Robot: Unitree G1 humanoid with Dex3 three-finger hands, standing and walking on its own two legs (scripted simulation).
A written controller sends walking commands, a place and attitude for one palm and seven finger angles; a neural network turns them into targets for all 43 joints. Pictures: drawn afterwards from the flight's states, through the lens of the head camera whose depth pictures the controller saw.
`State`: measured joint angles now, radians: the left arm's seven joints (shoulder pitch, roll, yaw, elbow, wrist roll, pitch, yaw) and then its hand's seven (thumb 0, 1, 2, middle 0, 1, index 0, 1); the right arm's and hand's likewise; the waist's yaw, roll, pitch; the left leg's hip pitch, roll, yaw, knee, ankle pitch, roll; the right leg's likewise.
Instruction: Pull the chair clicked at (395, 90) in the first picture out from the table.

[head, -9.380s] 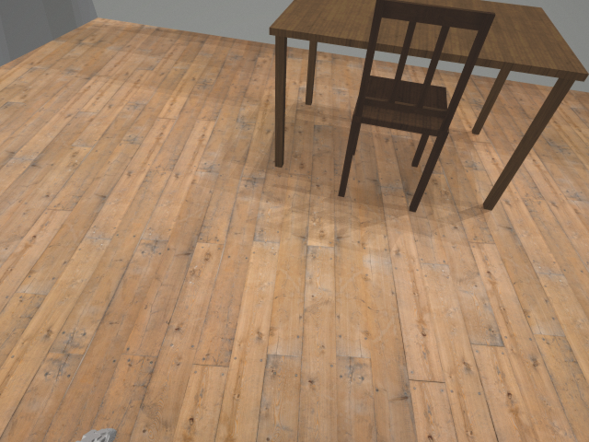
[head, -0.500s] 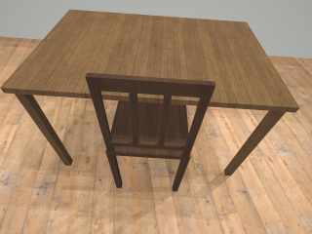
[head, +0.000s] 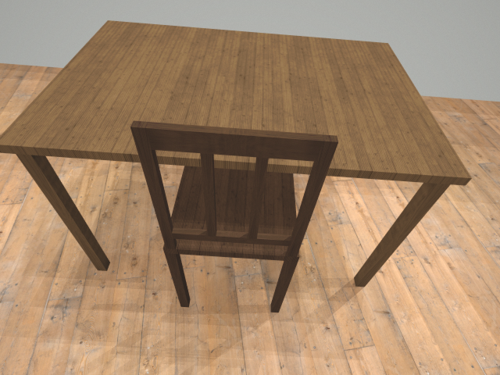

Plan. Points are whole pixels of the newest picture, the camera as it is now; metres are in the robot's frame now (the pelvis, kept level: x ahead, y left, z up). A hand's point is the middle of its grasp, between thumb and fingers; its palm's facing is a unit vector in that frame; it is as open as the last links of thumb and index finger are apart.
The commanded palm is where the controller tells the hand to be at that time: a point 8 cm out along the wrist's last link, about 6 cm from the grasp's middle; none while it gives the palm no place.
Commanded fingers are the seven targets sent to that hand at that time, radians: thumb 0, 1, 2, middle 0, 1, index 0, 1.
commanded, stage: shuffle to correct the standing spot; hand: left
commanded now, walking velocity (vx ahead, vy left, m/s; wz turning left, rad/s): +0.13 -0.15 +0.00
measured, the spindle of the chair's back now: (209, 198) +0.50 +0.12 -0.07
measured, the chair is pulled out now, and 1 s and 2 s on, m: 0.00 0.00 0.00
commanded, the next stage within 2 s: come to a stop and stand still in 0.26 s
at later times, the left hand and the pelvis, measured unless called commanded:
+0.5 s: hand out of the picture +0.01 +0.07 -0.18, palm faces +0.06 -0.99 -0.10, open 7.4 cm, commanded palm none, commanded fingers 0.00 0.90 0.90 -0.20 -0.30 -0.20 -0.30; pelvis +0.07 -0.06 +0.00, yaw -1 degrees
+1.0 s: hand out of the picture +0.08 +0.14 -0.17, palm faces +0.00 -0.96 -0.29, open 7.4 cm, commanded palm none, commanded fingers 0.00 0.90 0.90 -0.20 -0.30 -0.20 -0.30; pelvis +0.05 -0.06 -0.01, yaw -2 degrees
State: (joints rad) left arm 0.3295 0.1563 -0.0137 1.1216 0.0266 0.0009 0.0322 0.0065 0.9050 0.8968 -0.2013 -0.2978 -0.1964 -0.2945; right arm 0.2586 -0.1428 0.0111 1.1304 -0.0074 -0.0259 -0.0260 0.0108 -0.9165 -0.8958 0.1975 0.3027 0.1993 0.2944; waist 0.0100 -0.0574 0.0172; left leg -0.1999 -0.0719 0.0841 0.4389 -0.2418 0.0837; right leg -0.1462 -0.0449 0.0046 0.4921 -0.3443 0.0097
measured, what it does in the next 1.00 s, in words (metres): steps on the spot: left foot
